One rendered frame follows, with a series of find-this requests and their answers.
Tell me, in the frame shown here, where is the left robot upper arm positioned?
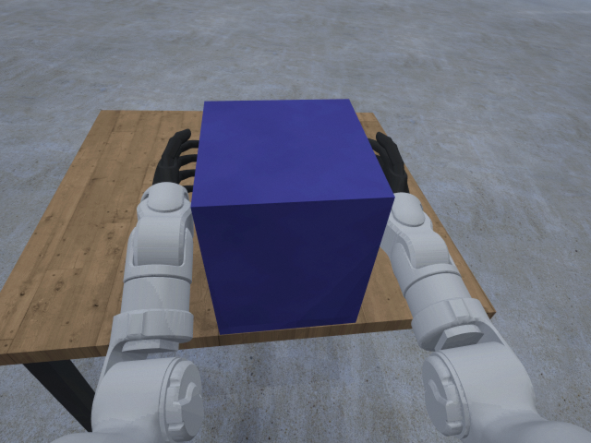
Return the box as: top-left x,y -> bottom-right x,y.
50,357 -> 204,443

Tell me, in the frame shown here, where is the table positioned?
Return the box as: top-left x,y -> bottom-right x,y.
0,110 -> 496,432

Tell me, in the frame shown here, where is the robot right forearm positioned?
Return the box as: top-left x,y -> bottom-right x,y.
380,193 -> 537,408

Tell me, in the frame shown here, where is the right robot upper arm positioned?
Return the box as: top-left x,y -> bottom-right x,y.
422,341 -> 591,443

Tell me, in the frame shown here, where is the carton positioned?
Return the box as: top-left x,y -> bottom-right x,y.
190,99 -> 395,335

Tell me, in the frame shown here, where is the right robot hand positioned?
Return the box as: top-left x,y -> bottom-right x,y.
368,132 -> 410,194

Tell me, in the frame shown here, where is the left robot hand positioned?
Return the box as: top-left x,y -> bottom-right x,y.
152,129 -> 199,193

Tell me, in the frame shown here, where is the robot left forearm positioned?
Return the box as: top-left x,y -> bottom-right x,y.
91,182 -> 194,429

